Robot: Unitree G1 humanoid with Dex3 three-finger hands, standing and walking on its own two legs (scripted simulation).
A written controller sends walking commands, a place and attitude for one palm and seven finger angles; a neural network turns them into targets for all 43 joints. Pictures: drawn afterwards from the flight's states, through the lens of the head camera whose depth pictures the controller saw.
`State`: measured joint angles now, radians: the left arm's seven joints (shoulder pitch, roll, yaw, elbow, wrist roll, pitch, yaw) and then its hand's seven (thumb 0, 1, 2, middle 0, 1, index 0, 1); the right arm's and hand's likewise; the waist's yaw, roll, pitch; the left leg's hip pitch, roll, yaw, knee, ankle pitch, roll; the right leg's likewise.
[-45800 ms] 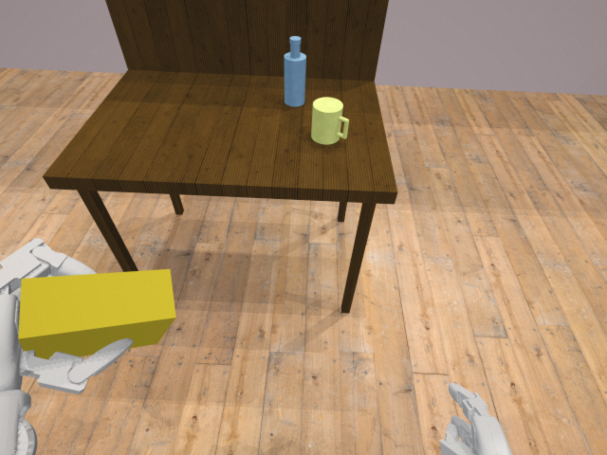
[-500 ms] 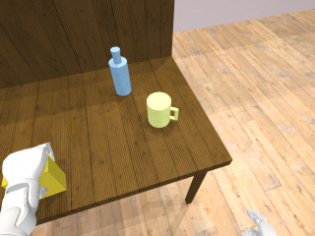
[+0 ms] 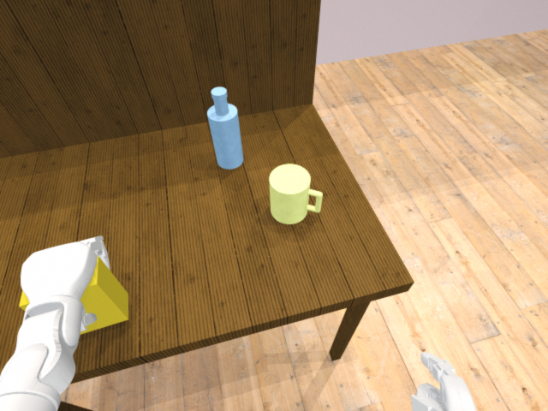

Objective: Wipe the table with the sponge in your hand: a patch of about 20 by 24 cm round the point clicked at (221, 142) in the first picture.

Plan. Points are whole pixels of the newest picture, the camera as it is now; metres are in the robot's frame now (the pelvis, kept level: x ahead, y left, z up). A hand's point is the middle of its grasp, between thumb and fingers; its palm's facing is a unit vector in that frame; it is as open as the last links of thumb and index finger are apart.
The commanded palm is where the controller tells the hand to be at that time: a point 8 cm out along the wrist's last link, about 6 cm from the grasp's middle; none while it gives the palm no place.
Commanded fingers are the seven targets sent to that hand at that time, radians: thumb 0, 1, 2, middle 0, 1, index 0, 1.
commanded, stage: lift the sponge slowly off the table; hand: left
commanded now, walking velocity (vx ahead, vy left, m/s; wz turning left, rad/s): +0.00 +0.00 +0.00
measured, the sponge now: (86, 305) +0.25 +0.34 -0.04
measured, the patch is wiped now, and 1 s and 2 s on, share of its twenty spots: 1.00 1.00 1.00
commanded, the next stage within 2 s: bring the sponge back beside the body in 1.18 s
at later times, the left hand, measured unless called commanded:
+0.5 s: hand (67, 280) +0.26 +0.33 +0.04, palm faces -0.09 -0.02 -1.00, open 9.6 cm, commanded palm +0.25 +0.32 +0.11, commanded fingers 0.00 0.10 1.30 -1.20 -1.60 -1.20 -1.60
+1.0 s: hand (55, 266) +0.26 +0.34 +0.07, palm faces -0.07 -0.04 -1.00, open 9.6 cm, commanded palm +0.25 +0.33 +0.14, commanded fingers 0.00 0.10 1.30 -1.20 -1.60 -1.20 -1.60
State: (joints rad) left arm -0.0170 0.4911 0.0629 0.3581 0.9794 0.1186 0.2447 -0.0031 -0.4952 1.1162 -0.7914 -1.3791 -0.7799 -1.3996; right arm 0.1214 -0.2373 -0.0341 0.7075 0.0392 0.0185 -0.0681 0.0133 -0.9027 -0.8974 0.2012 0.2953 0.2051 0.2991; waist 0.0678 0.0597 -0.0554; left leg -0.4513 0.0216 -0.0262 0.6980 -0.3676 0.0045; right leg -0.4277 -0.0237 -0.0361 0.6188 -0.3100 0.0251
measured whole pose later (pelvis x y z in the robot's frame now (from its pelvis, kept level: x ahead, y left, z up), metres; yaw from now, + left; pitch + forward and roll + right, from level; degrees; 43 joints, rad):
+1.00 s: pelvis +0.01 -0.01 +0.02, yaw +1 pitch +2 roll -1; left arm 0.00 0.55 0.09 0.19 0.92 0.15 0.07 0.00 -0.49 1.11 -0.79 -1.38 -0.78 -1.40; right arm 0.10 -0.27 -0.02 0.70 0.05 0.02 -0.08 0.01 -0.90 -0.90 0.20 0.30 0.20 0.30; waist 0.10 0.08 -0.01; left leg -0.26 0.02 -0.03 0.52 -0.30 0.00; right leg -0.24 -0.03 -0.04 0.45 -0.25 0.02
